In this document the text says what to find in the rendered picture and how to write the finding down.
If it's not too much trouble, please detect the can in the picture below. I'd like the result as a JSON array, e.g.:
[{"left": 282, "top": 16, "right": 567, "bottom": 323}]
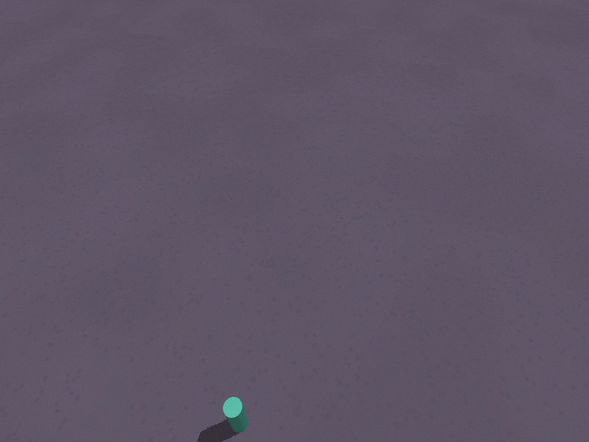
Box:
[{"left": 223, "top": 397, "right": 248, "bottom": 433}]

